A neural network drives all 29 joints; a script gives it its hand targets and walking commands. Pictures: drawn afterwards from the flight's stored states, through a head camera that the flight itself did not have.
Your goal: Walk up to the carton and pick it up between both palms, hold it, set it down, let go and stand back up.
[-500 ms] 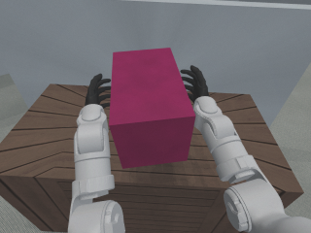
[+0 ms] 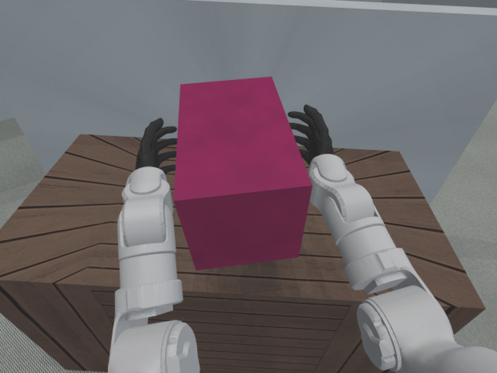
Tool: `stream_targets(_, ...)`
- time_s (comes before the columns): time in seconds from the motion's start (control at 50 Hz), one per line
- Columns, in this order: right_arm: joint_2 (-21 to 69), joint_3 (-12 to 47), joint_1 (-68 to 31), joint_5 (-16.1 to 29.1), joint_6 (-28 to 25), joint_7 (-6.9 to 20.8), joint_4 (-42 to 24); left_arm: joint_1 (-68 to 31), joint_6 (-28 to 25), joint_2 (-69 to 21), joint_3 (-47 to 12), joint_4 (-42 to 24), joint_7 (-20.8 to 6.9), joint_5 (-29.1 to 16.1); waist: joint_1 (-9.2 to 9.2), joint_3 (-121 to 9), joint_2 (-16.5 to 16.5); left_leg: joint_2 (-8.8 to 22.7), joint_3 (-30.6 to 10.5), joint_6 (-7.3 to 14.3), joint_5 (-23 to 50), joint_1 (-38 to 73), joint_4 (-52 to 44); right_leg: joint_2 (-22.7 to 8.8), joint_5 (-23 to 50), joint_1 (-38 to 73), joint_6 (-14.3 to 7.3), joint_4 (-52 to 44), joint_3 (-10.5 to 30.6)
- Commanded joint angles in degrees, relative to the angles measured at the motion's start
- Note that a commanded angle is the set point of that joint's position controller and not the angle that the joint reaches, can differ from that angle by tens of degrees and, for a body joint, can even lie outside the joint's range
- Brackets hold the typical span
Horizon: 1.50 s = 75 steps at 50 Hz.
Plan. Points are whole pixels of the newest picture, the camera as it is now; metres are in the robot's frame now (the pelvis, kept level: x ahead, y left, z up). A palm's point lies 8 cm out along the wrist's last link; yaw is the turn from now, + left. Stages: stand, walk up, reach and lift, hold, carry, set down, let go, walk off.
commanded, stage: hold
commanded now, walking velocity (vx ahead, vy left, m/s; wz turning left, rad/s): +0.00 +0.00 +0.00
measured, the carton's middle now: (236, 166) +0.40 +0.01 +0.15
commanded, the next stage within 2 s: set down in 0.80 s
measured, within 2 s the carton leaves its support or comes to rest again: neither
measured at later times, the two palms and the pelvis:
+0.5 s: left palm (150, 171) +0.36 +0.14 +0.18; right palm (318, 155) +0.36 -0.11 +0.19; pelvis +0.00 +0.00 +0.00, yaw +0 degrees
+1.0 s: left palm (151, 166) +0.36 +0.14 +0.19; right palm (320, 151) +0.36 -0.12 +0.20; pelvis +0.00 +0.00 +0.00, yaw +0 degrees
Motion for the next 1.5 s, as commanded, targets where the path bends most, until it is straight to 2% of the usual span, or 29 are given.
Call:
stream_targets(0.0,36.6,20.3,-45.8,4.1,-4.9,5.7,-20.7,-41.5,-4.5,-31.8,-32.7,-6.1,-8.2,-9.3,-0.66,-24.9,4.7,-2.2,1.6,-1.9,14.4,11.8,-0.2,3.0,12.1,0.3,3.0,-1.3,-1.8)
stream_targets(0.78,36.6,20.5,-45.5,4.3,-4.8,5.6,-20.6,-41.7,-4.5,-31.7,-32.7,-6.5,-8.2,-9.3,-0.72,-25.0,4.7,-2.2,1.6,-1.9,14.8,11.9,-0.1,2.9,12.9,0.5,3.1,-1.2,-1.7)
stream_targets(0.82,37.1,20.9,-46.3,4.6,-5.9,6.1,-22.3,-42.8,-5.7,-33.1,-34.0,-7.3,-8.3,-10.0,-0.98,-29.1,5.5,-2.4,1.6,-1.8,18.3,13.9,0.9,3.1,16.9,1.0,3.2,-0.5,-2.3)
stream_targets(0.86,37.2,20.1,-46.3,3.4,-7.1,6.3,-21.9,-42.8,-7.1,-32.9,-33.4,-5.7,-8.6,-9.8,-1.03,-28.6,5.2,-2.4,1.6,-1.7,17.5,13.9,0.7,3.0,17.2,1.0,3.4,-0.6,-2.4)
stream_targets(0.9,36.6,17.8,-45.5,0.8,-8.8,6.7,-19.7,-41.8,-8.6,-32.3,-31.1,-2.3,-9.3,-8.3,-0.78,-25.7,4.6,-2.4,2.1,-1.3,14.0,12.7,-0.6,2.5,15.2,0.9,3.5,-1.0,-2.6)
stream_targets(0.98,34.0,10.2,-41.9,-6.8,-13.3,8.8,-10.9,-38.1,-11.6,-29.6,-23.1,7.3,-12.0,-3.5,0.67,-17.0,2.9,-2.1,4.2,0.3,3.7,8.0,-5.1,1.4,7.3,0.9,2.9,-2.5,-3.3)
stream_targets(1.02,33.0,7.8,-40.0,-9.6,-16.2,9.9,-8.1,-36.5,-13.2,-28.8,-20.7,9.4,-13.1,-1.9,1.33,-15.4,2.6,-1.9,5.2,0.6,2.6,7.0,-6.1,1.2,6.1,2.0,2.6,-2.8,-3.7)
stream_targets(1.08,32.3,6.7,-38.9,-11.9,-20.4,10.7,-6.9,-35.6,-15.6,-29.1,-20.1,10.2,-13.7,-1.3,1.66,-16.5,2.4,-1.7,6.1,0.4,5.0,7.2,-5.9,1.1,8.2,3.9,2.5,-2.6,-4.2)
stream_targets(1.2,32.6,8.8,-41.3,-12.8,-27.2,11.1,-8.4,-38.2,-20.5,-32.1,-25.8,9.3,-11.5,-3.9,1.35,-23.3,3.3,-1.1,5.9,-0.8,12.7,11.2,-3.3,1.7,13.0,3.2,2.2,-2.1,-4.9)
stream_targets(1.32,34.0,10.6,-42.3,-12.6,-30.3,11.2,-7.8,-42.4,-25.5,-34.3,-31.3,8.6,-8.0,-6.4,1.20,-30.1,5.2,-0.5,4.7,-2.2,17.5,14.2,-1.2,1.9,15.1,1.0,1.8,-1.7,-4.6)
stream_targets(1.4,34.8,10.7,-40.6,-12.8,-30.2,11.3,-5.3,-42.5,-27.2,-34.4,-31.1,10.3,-7.0,-6.3,1.40,-31.6,5.2,-0.6,4.4,-2.4,18.3,13.5,-0.7,1.8,17.0,1.3,1.9,-1.4,-3.9)
stream_targets(1.48,34.7,10.0,-38.2,-13.2,-29.4,11.0,-2.5,-39.2,-27.0,-33.6,-27.7,14.2,-7.6,-4.6,1.82,-28.8,3.8,-0.9,4.8,-1.9,17.4,10.8,-1.3,1.5,19.3,3.4,2.4,-1.3,-3.3)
